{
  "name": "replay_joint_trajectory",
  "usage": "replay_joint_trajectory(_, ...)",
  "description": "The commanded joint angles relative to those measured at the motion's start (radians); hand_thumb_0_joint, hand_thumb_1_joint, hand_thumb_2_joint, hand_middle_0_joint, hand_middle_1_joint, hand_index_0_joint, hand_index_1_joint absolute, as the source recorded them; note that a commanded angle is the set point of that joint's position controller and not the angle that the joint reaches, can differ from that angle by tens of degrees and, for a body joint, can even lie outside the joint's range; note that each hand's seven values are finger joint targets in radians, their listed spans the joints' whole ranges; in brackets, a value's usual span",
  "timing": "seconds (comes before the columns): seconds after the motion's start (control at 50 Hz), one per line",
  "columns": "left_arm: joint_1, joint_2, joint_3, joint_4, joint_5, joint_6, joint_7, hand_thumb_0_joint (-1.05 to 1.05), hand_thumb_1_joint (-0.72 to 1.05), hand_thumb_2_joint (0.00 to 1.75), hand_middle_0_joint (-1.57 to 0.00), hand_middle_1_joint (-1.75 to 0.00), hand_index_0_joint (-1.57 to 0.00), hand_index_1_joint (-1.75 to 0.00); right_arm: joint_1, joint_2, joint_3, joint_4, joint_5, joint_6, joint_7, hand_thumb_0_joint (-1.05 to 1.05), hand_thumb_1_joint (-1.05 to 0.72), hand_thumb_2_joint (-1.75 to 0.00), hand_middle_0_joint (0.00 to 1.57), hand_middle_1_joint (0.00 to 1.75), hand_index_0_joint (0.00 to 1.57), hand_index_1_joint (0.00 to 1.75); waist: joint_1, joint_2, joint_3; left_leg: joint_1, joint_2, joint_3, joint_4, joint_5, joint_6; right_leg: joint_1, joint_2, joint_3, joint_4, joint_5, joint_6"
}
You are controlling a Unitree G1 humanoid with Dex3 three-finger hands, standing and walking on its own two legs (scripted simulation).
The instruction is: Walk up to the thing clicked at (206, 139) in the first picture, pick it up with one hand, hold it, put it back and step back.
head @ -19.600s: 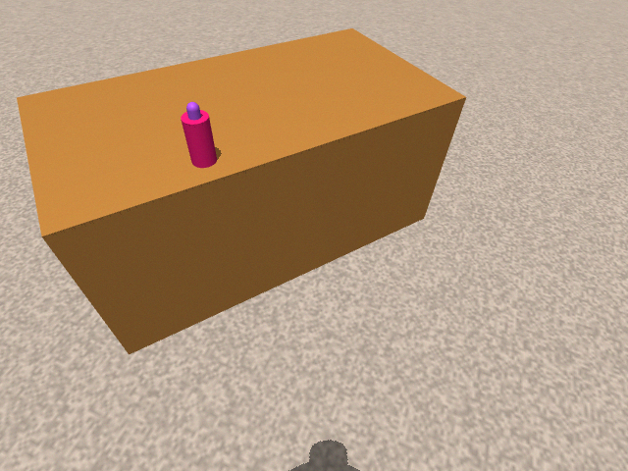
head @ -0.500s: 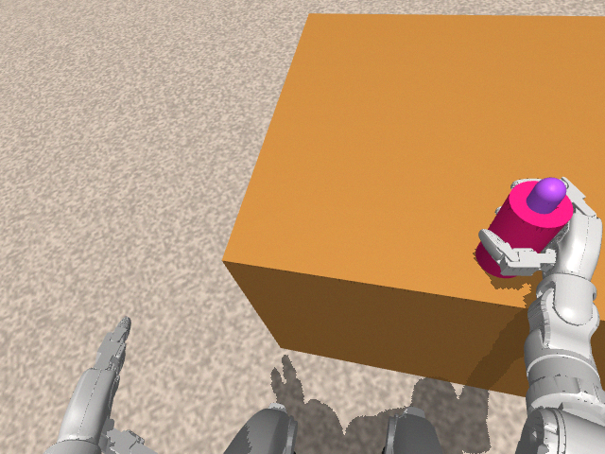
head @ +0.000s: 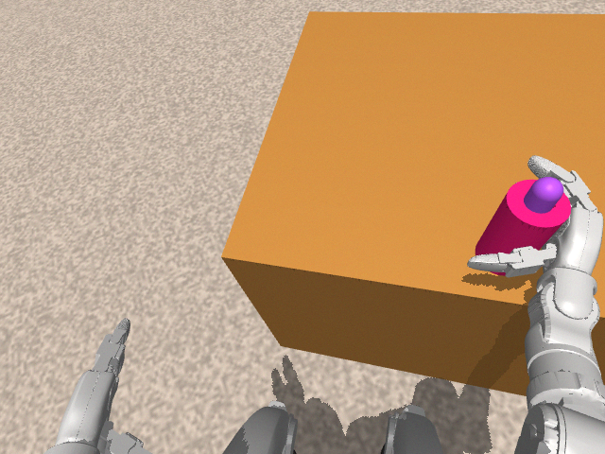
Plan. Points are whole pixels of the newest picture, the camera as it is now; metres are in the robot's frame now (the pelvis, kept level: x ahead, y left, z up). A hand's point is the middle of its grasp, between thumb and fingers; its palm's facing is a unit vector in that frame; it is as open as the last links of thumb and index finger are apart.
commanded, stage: withdraw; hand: right
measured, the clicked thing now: (522, 223) +0.44 -0.22 +0.02
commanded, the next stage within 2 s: rise in 0.32 s
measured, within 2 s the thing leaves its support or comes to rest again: neither
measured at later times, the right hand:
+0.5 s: hand out of the picture +0.46 -0.29 +0.13, palm faces +0.25 +0.96 -0.10, open 17.3 cm
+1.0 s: hand out of the picture +0.34 -0.32 +0.10, palm faces +0.37 +0.86 -0.36, open 17.3 cm
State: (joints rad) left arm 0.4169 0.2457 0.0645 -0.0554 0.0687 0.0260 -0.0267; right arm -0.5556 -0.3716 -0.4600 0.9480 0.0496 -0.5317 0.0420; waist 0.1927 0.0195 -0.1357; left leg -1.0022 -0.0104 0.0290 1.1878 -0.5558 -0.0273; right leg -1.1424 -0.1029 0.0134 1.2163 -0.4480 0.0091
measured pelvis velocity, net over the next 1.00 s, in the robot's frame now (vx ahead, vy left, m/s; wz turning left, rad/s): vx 0.04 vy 0.00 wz -0.02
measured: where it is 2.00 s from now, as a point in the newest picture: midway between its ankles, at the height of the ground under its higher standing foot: outside the picture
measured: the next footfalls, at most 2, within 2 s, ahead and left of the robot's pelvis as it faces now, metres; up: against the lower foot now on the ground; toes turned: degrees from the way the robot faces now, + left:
none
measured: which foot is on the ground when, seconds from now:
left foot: down 0.00-1.00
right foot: down 0.00-1.00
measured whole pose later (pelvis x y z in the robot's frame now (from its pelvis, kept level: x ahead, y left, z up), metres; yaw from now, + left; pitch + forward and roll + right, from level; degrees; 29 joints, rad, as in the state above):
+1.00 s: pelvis +0.04 +0.00 +0.08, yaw -1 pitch +7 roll +1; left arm 0.37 0.28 0.06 0.25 -0.07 0.09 0.04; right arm -0.09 -0.45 -0.30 0.54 0.04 -0.06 -0.05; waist 0.01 -0.01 -0.10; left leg -0.40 0.03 0.00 0.68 -0.40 -0.03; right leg -0.52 -0.06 -0.05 0.71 -0.31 0.01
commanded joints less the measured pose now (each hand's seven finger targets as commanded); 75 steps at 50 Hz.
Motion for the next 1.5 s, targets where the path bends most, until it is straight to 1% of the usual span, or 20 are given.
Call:
replay_joint_trajectory(0.0,0.035,0.187,0.127,-0.223,-0.006,-0.051,0.020,0.00,-0.51,0.03,-0.05,-0.05,-0.06,-0.05,-0.340,-0.243,-0.020,-0.226,0.005,-0.063,0.004,0.00,0.44,-0.25,0.26,0.29,0.27,0.29,0.002,-0.169,-0.479,0.105,-0.042,0.012,-0.174,0.279,0.040,0.499,0.046,0.022,-0.164,0.189,-0.015)
replay_joint_trajectory(0.06,0.067,0.220,0.168,-0.198,-0.012,-0.044,0.027,0.00,-0.51,0.03,-0.05,-0.05,-0.06,-0.04,-0.394,-0.305,-0.048,-0.300,0.015,-0.053,0.008,0.00,0.44,-0.19,0.21,0.22,0.22,0.22,-0.002,-0.214,-0.500,0.124,-0.043,0.012,-0.199,0.282,0.041,0.556,0.048,0.018,-0.186,0.203,-0.009)
replay_joint_trajectory(0.14,0.053,0.184,0.128,-0.132,-0.020,-0.042,0.028,0.00,-0.52,0.03,-0.05,-0.05,-0.05,-0.04,-0.411,-0.362,-0.075,-0.324,0.022,-0.025,0.013,0.00,0.51,-0.09,0.12,0.12,0.12,0.12,-0.042,-0.238,-0.462,0.151,-0.040,0.006,-0.226,0.306,0.040,0.595,0.051,0.011,-0.209,0.250,-0.009)
replay_joint_trajectory(0.24,-0.018,0.137,0.052,-0.083,-0.031,-0.045,0.039,0.00,-0.54,0.04,-0.05,-0.04,-0.05,-0.05,-0.465,-0.379,-0.054,-0.307,0.035,0.029,0.047,0.00,0.56,-0.04,0.06,0.06,0.06,0.06,-0.059,-0.232,-0.439,0.218,-0.035,0.000,-0.273,0.315,0.040,0.607,0.055,0.010,-0.260,0.244,-0.008)
replay_joint_trajectory(0.42,-0.002,0.181,0.068,0.016,-0.075,-0.056,0.058,0.00,-0.58,0.07,-0.07,-0.05,-0.05,-0.07,-0.359,-0.343,-0.023,-0.075,0.085,0.181,0.172,0.00,0.45,-0.02,0.08,0.04,0.08,0.04,-0.048,-0.073,-0.306,0.296,-0.029,0.015,-0.367,0.372,0.026,0.620,0.053,0.009,-0.339,0.296,-0.022)
replay_joint_trajectory(0.44,-0.015,0.172,0.051,-0.039,-0.091,-0.035,0.057,0.00,-0.56,0.06,-0.06,-0.05,-0.05,-0.06,-0.255,-0.521,-0.025,0.009,-0.034,0.242,0.112,0.00,0.46,-0.05,0.07,0.06,0.07,0.06,-0.130,-0.089,-0.306,0.356,-0.019,0.002,-0.409,0.367,0.029,0.657,0.064,-0.014,-0.385,0.309,-0.015)
replay_joint_trajectory(0.48,0.023,0.167,0.056,-0.003,-0.091,-0.011,0.047,0.00,-0.56,0.06,-0.06,-0.04,-0.05,-0.05,-0.417,-0.433,0.024,-0.125,-0.012,0.273,0.078,0.00,0.50,-0.05,0.06,0.06,0.07,0.06,-0.085,-0.128,-0.327,0.350,-0.021,-0.001,-0.416,0.412,0.027,0.704,0.064,-0.020,-0.393,0.345,-0.018)
replay_joint_trajectory(0.56,0.035,0.141,0.023,0.105,-0.101,0.014,0.028,0.00,-0.54,0.05,-0.05,-0.04,-0.04,-0.04,-0.357,-0.571,-0.018,-0.126,-0.059,0.326,0.010,0.00,0.55,-0.04,0.06,0.06,0.06,0.06,-0.126,-0.129,-0.255,0.389,-0.016,0.005,-0.457,0.394,0.031,0.698,0.072,-0.033,-0.438,0.331,-0.018)
replay_joint_trajectory(0.62,-0.062,0.153,0.025,0.090,-0.104,0.018,0.028,0.00,-0.54,0.07,-0.05,-0.05,-0.05,-0.05,-0.459,-0.637,-0.035,-0.252,-0.073,0.330,-0.037,0.00,0.54,-0.05,0.06,0.06,0.06,0.06,-0.145,-0.168,-0.363,0.466,-0.009,0.000,-0.480,0.425,0.033,0.779,0.071,-0.040,-0.463,0.362,-0.014)
replay_joint_trajectory(0.7,-0.110,0.188,0.050,0.136,-0.109,0.019,0.041,0.00,-0.55,0.08,-0.05,-0.04,-0.05,-0.05,-0.225,-0.480,0.029,-0.119,-0.068,0.370,-0.073,0.00,0.54,-0.05,0.06,0.06,0.06,0.06,-0.140,-0.121,-0.335,0.478,-0.020,0.020,-0.504,0.461,0.033,0.843,0.058,-0.034,-0.489,0.445,-0.007)
replay_joint_trajectory(0.76,-0.159,0.208,0.071,0.106,-0.114,0.015,0.060,0.00,-0.55,0.08,-0.05,-0.04,-0.04,-0.05,-0.224,-0.465,0.055,-0.276,-0.058,0.372,-0.094,0.00,0.55,-0.06,0.06,0.06,0.05,0.06,-0.154,-0.163,-0.416,0.500,-0.022,0.030,-0.516,0.509,0.041,0.970,0.048,-0.031,-0.499,0.574,0.002)
replay_joint_trajectory(0.8,-0.077,0.219,0.080,0.185,-0.120,0.028,0.065,0.00,-0.55,0.08,-0.05,-0.04,-0.04,-0.05,0.055,-0.417,0.053,-0.151,-0.048,0.406,-0.101,0.00,0.52,-0.06,0.06,0.05,0.05,0.06,-0.165,-0.077,-0.235,0.504,-0.023,0.040,-0.547,0.468,0.038,0.883,0.051,-0.036,-0.536,0.498,-0.004)
replay_joint_trajectory(0.86,-0.045,0.166,0.054,0.137,-0.130,0.023,0.074,0.00,-0.53,0.07,-0.05,-0.04,-0.05,-0.05,0.041,-0.343,0.119,-0.490,-0.017,0.393,-0.100,0.00,0.50,-0.06,0.06,0.05,0.05,0.06,-0.172,-0.111,-0.307,0.579,-0.010,0.030,-0.559,0.529,0.035,0.938,0.063,-0.059,-0.555,0.516,-0.009)
replay_joint_trajectory(0.9,0.022,0.184,0.080,0.200,-0.140,0.031,0.079,0.00,-0.51,0.06,-0.05,-0.04,-0.05,-0.04,0.330,-0.296,0.116,-0.464,-0.001,0.421,-0.100,0.00,0.51,-0.06,0.06,0.06,0.05,0.06,-0.180,-0.073,-0.152,0.558,-0.012,0.037,-0.581,0.506,0.033,0.897,0.065,-0.064,-0.583,0.488,-0.011)
replay_joint_trajectory(1.02,-0.048,0.117,0.062,0.288,-0.139,0.030,0.081,0.00,-0.50,0.06,-0.05,-0.04,-0.05,-0.04,0.507,-0.269,0.106,-0.930,0.025,0.423,-0.124,0.00,0.51,-0.06,0.06,0.06,0.05,0.06,-0.204,-0.183,-0.068,0.608,-0.005,0.027,-0.623,0.441,0.040,0.866,0.070,-0.072,-0.648,0.386,-0.007)
replay_joint_trajectory(1.18,-0.222,0.196,0.132,0.258,-0.113,-0.011,0.142,0.00,-0.51,0.04,-0.06,-0.05,-0.06,-0.04,0.816,-0.134,0.161,-1.021,0.020,0.422,-0.147,0.00,0.51,-0.06,0.06,0.06,0.06,0.06,-0.203,-0.013,-0.096,0.657,0.007,0.026,-0.645,0.413,0.020,0.904,0.075,-0.061,-0.646,0.345,-0.022)
replay_joint_trajectory(1.24,-0.179,0.170,0.107,0.210,-0.110,-0.028,0.158,0.00,-0.50,0.03,-0.05,-0.05,-0.06,-0.04,0.932,-0.074,0.204,-0.976,0.015,0.425,-0.148,0.00,0.53,-0.05,0.05,0.06,0.05,0.06,-0.199,0.052,-0.035,0.650,0.011,0.023,-0.670,0.372,0.014,0.894,0.082,-0.068,-0.658,0.312,-0.029)
replay_joint_trajectory(1.32,-0.075,0.057,0.024,0.289,-0.110,-0.034,0.154,0.00,-0.50,0.04,-0.05,-0.05,-0.06,-0.04,0.867,-0.051,0.239,-1.046,0.011,0.409,-0.137,0.00,0.56,-0.05,0.05,0.06,0.05,0.06,-0.186,-0.033,0.059,0.595,0.021,0.006,-0.694,0.297,0.021,0.884,0.089,-0.081,-0.685,0.250,-0.023)
replay_joint_trajectory(1.4,-0.091,0.133,0.102,0.362,-0.096,-0.064,0.165,0.00,-0.50,0.03,-0.05,-0.06,-0.06,-0.04,0.863,-0.098,0.183,-1.016,0.006,0.410,-0.132,0.00,0.58,-0.05,0.05,0.06,0.05,0.06,-0.180,-0.052,0.098,0.570,0.038,-0.019,-0.731,0.220,0.019,0.882,0.098,-0.082,-0.699,0.191,-0.020)
replay_joint_trajectory(1.48,-0.142,0.105,0.073,0.370,-0.093,-0.093,0.160,0.00,-0.51,0.03,-0.05,-0.05,-0.06,-0.04,0.906,-0.108,0.156,-1.006,0.008,0.398,-0.135,0.00,0.57,-0.05,0.05,0.06,0.05,0.06,-0.221,-0.029,0.104,0.612,0.044,-0.014,-0.752,0.228,0.016,0.889,0.103,-0.079,-0.705,0.218,-0.017)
